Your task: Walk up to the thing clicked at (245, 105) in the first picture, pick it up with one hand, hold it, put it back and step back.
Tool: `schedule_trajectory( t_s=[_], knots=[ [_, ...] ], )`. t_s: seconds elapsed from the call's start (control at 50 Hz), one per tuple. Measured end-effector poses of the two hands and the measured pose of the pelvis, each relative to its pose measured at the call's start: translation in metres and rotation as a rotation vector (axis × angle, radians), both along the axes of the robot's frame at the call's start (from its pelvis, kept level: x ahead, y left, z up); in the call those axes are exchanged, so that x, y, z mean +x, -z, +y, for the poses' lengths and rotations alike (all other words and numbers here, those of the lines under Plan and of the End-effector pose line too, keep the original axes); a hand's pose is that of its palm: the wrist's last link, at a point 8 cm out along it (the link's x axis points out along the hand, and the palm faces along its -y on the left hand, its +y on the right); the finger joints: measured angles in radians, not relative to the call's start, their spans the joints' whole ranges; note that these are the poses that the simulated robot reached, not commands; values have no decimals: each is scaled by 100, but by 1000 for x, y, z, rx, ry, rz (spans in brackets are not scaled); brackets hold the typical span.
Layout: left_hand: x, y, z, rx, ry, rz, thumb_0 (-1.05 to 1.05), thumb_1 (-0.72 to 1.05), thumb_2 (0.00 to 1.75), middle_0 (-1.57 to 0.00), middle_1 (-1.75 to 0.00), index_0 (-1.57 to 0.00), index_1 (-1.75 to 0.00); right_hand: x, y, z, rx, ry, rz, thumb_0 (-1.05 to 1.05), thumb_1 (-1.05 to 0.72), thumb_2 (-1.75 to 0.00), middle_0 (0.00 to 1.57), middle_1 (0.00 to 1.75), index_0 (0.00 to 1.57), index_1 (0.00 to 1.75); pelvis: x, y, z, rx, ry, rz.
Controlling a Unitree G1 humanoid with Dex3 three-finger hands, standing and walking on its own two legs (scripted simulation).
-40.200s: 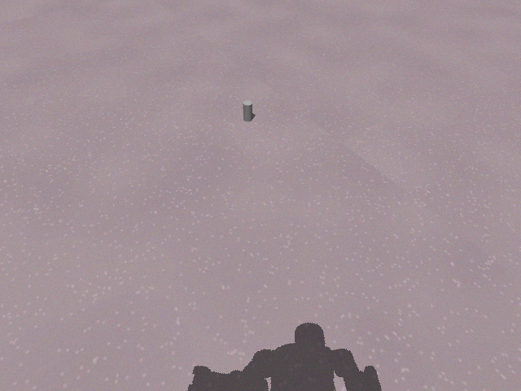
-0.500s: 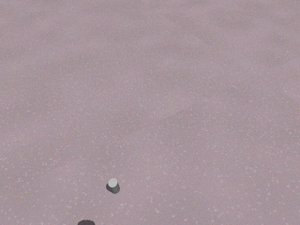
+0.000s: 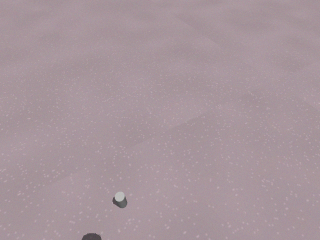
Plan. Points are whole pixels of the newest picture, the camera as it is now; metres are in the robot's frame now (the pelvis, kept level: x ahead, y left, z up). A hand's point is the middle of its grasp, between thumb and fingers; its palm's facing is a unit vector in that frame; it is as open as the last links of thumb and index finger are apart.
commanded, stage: stand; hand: left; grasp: from above
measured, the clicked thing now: (121, 200) +0.45 +0.23 -0.72
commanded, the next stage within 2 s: step back in 0.84 s
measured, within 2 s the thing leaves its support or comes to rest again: neither
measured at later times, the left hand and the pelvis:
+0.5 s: hand out of the picture +0.07 +0.25 -0.16, palm faces +0.02 -0.94 -0.34, open 7.4 cm; pelvis +0.00 +0.00 +0.00, yaw +0 degrees
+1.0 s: hand out of the picture +0.06 +0.27 -0.16, palm faces +0.02 -0.93 -0.37, open 7.4 cm; pelvis -0.03 +0.01 -0.01, yaw +0 degrees
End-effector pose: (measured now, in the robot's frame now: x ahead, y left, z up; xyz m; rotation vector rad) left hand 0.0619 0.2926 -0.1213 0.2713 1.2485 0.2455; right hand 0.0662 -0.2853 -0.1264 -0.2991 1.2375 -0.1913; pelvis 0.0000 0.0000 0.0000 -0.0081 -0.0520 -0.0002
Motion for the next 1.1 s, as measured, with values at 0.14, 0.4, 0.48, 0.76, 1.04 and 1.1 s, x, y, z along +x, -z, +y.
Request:
schedule_trajectory(
  t_s=[0.14,0.4,0.48,0.76,1.04,1.1],
  knots=[
    [-1,-1,2,6,-4,11,1,91,89,-20,-30,-21,-30,3,0,-2,-2,-4,5,0,-91,-90,21,30,21,30,2,0,0,1,-2,4],
    [-1,-1,1,5,2,11,1,91,89,-20,-30,-21,-30,6,-2,-4,-3,-6,0,0,-91,-90,21,30,21,30,2,-1,-2,2,-2,5],
    [-1,-1,0,4,8,7,1,91,89,-20,-30,-21,-30,5,-2,-5,-2,-4,-2,0,-91,-90,21,30,21,30,2,-1,-2,2,0,4],
    [-3,-3,0,6,13,-1,1,91,89,-20,-30,-21,-30,-4,-2,-9,-3,0,7,0,-91,-90,21,30,21,30,-2,-1,-4,4,-1,4],
    [-4,3,33,47,36,-7,1,90,89,-21,-30,-21,-30,-17,1,-12,-46,24,14,0,-91,-90,21,30,21,30,-31,11,20,5,-4,20],
    [9,13,53,53,61,-40,1,90,89,-21,-30,-21,-30,-32,0,-4,-81,27,29,0,-91,-90,21,30,21,30,-37,20,34,-7,-19,35]
  ],
)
